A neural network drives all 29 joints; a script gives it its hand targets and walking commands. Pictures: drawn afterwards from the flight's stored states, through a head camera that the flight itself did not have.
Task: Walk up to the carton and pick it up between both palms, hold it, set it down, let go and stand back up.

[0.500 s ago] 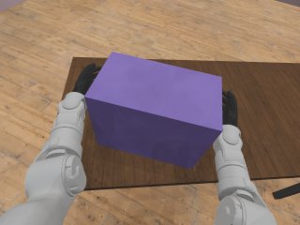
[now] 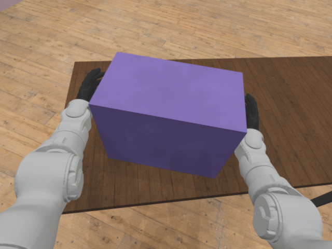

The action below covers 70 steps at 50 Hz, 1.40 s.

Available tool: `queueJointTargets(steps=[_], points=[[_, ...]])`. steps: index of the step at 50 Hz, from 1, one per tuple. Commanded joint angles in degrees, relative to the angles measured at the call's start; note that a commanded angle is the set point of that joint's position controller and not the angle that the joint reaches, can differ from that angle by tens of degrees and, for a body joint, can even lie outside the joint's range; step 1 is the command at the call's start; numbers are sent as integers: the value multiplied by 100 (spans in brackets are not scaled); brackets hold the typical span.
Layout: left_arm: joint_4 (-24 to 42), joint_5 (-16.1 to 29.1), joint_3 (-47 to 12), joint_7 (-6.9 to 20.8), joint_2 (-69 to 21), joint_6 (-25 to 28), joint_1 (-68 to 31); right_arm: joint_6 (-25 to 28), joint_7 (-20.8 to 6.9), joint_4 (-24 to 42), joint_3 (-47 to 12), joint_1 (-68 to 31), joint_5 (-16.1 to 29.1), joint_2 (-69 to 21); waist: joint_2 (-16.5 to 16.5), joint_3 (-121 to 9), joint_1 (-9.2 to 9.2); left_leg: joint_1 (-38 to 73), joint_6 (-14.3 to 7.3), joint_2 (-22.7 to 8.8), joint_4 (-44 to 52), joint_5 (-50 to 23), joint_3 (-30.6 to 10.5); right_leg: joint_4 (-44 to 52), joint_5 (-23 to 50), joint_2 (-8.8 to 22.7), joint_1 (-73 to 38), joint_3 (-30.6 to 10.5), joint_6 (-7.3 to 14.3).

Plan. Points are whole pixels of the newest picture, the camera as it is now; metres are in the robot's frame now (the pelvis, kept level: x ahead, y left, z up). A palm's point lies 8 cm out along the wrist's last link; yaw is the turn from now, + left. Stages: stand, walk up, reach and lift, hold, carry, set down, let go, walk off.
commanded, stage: set down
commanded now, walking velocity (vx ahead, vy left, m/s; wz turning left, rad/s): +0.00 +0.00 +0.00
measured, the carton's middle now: (169, 119) +0.43 -0.02 +0.03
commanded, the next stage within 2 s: none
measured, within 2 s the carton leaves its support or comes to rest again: neither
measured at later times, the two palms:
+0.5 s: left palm (74, 107) +0.45 +0.21 +0.07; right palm (262, 126) +0.38 -0.25 +0.06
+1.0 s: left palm (61, 79) +0.46 +0.22 +0.15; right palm (283, 107) +0.38 -0.27 +0.13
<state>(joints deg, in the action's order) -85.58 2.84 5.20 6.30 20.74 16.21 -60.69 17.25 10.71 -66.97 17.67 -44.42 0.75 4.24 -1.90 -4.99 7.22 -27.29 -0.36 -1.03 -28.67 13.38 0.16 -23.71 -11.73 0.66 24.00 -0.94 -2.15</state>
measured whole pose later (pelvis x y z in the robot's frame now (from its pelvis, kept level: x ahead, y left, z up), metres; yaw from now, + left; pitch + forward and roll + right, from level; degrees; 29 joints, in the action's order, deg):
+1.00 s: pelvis -0.03 -0.01 -0.01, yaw +1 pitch +15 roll -2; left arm -84.1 27.8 -15.5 7.5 31.5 6.6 -67.4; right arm 1.3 7.9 -64.0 -2.8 -53.4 25.5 18.4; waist 0.0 -10.9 9.8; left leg -36.1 0.1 -1.5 -33.7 12.9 -1.1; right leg -29.2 -11.8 0.1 32.6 0.1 -1.8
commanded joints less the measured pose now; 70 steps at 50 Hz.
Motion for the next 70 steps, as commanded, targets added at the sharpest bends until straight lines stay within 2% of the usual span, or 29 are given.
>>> queueJointTargets(steps=[1,3,8,13,17,20,21,22,23,26,29,30,31,32,33,34,36,37,39,40,43,44,49,50,53,56,57,60,70], points=[[144,584,-604,-115,-134,383,-2195,84,-162,57,-1083,-2110,481,-248,756,-3150,36,1613,331,31,-346,-2048,136,-148,1672,-59,-116,391,191],[65,844,-790,-165,20,448,-2367,190,-132,-97,-1248,-2318,923,231,1010,-3349,61,1743,518,0,-638,-2678,38,-188,1739,-143,194,459,203],[-312,1156,-897,-178,415,460,-2276,226,-99,-264,-1445,-2525,1421,864,833,-3812,127,1824,600,2,-904,-3171,-34,-350,2167,-275,423,463,126],[395,1343,-889,-247,918,394,-2282,276,-130,-62,-1607,-2514,1905,1726,1142,-4527,160,2326,737,53,-1143,-4095,-77,-369,2644,-446,531,511,72],[-217,1506,-1104,-128,1064,471,-2383,52,-178,-414,-1814,-2560,2000,1422,882,-3741,139,1527,546,102,-878,-2749,16,-400,2061,-293,556,484,47],[383,1869,-1409,-195,1335,407,-2773,15,-213,87,-1847,-2900,2301,1929,1141,-4501,180,1811,579,100,-969,-2633,-25,-453,1877,-320,908,573,125],[-159,1869,-1555,-159,1068,394,-2497,-85,-265,-438,-1966,-2647,2225,1518,1100,-3931,268,1580,545,94,-1016,-2320,-53,-471,1513,-256,1136,588,107],[631,1968,-1596,-163,1363,326,-2574,-70,-256,143,-1870,-2549,2291,2111,1271,-4499,252,1958,591,86,-930,-2621,-49,-463,1850,-268,924,596,126],[361,1961,-1636,-136,1287,272,-2471,-160,-303,-375,-1941,-2509,2364,1946,1408,-4251,296,1942,643,73,-1015,-2594,-86,-482,1592,-286,1165,636,177],[466,2182,-1832,-26,1201,240,-2606,-231,-393,325,-1999,-2743,2428,1901,1052,-3905,232,1715,452,96,-821,-1980,-76,-388,982,-198,1230,618,175],[303,2331,-2107,-11,1206,295,-2863,-393,-425,328,-1981,-2942,2331,1781,1154,-3813,308,1386,337,125,-821,-1293,-96,-551,479,-124,1338,600,180],[380,2347,-2069,-58,1387,275,-2873,-408,-420,398,-1850,-2999,2314,2026,1204,-4082,302,1375,348,99,-812,-1348,-89,-547,624,-132,1436,590,182],[1304,2490,-2040,-124,1704,186,-3244,-407,-402,1094,-1767,-3239,2471,2539,1319,-5002,295,1825,442,123,-910,-1874,-32,-588,1191,-199,1168,630,174],[523,2365,-2144,-101,1331,31,-2539,-492,-414,86,-1745,-2606,2410,2309,1406,-4396,437,1839,543,43,-1041,-2221,-218,-646,1209,-262,1440,698,177],[387,2308,-2005,-22,1385,-80,-2657,-587,-406,155,-1819,-2652,2361,2062,1290,-3989,310,1739,456,22,-973,-2053,-153,-470,962,-234,1430,658,202],[1043,2343,-2001,-34,1526,-173,-2664,-599,-385,685,-1852,-2756,2442,2476,1320,-4397,289,2030,446,101,-832,-2120,-106,-483,1311,-233,1141,681,158],[592,2302,-1953,48,1442,-280,-2703,-741,-382,696,-1727,-2994,2285,2229,1050,-3839,257,1678,326,117,-800,-1748,-151,-417,1002,-212,1028,653,144],[1253,2412,-1995,26,1777,-276,-2918,-726,-351,1046,-1641,-2965,2308,2576,1072,-4295,316,1932,372,116,-697,-1880,-127,-400,1283,-253,818,641,140],[955,2396,-1927,28,1648,-359,-3039,-892,-347,970,-1646,-3072,2214,2315,964,-4273,363,1859,293,125,-767,-1778,-130,-434,1237,-245,846,608,146],[690,2358,-1935,44,1720,-397,-3117,-1016,-365,687,-1678,-3113,2242,2250,1044,-3995,351,1729,279,121,-672,-1504,-77,-414,962,-220,859,587,152],[1220,2548,-1977,5,1968,-528,-3349,-1134,-373,1425,-1697,-3425,2436,2516,1098,-4484,239,1888,292,124,-599,-1655,-45,-376,1193,-235,552,574,172],[486,2456,-1934,25,1905,-662,-3062,-1285,-341,928,-1755,-3335,2365,2354,920,-3945,275,1602,270,132,-567,-1456,-51,-315,1117,-234,584,576,134],[995,2535,-1991,167,2103,-900,-3147,-1539,-254,1115,-2018,-3310,2526,2392,801,-3905,212,1885,187,146,-404,-1924,-38,-196,1905,-200,-63,498,116],[513,2459,-1975,197,2114,-1033,-2935,-1603,-230,768,-1988,-3196,2521,2499,846,-3535,246,1843,229,107,-364,-1927,-84,-150,1855,-216,-14,532,106],[1061,2522,-1910,147,2365,-1118,-3323,-1629,-211,1295,-1990,-3585,2633,2628,862,-3921,198,2207,272,126,-299,-2184,-40,-8,1950,-249,-146,520,149],[544,2526,-2148,238,2054,-1270,-2946,-1829,-243,800,-2080,-3187,2552,2444,797,-3054,213,2114,220,72,-129,-1838,-83,129,1520,-190,-165,481,162],[584,2630,-2068,269,2287,-1261,-3287,-1877,-218,1066,-2022,-3538,2485,2456,592,-3042,188,1959,188,97,-39,-1652,-39,176,1357,-191,-232,453,172],[1136,2557,-2032,226,2346,-1422,-3257,-1872,-134,1156,-1961,-3407,2574,2619,1056,-3579,244,2503,314,74,-68,-2454,-30,191,2103,-198,-374,456,192],[1934,2268,-1437,305,2561,-2173,-2648,-2499,38,2157,-1871,-2961,2542,2498,656,-2737,153,2479,188,170,369,-1936,78,546,1874,-203,-1374,279,213]])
